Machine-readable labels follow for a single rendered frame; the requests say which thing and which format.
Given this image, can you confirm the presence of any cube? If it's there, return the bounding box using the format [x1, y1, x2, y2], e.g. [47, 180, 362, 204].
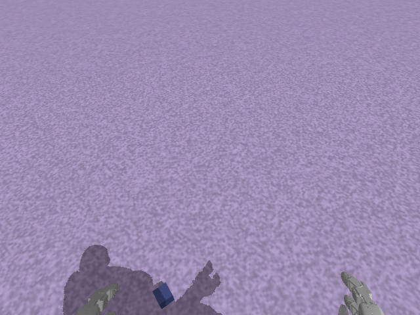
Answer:
[152, 282, 175, 309]

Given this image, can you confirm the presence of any left robot hand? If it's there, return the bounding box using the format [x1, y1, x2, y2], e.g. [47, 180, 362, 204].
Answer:
[76, 283, 119, 315]

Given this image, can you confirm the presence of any right robot hand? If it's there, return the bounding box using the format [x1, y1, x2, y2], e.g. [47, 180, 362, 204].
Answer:
[338, 272, 384, 315]

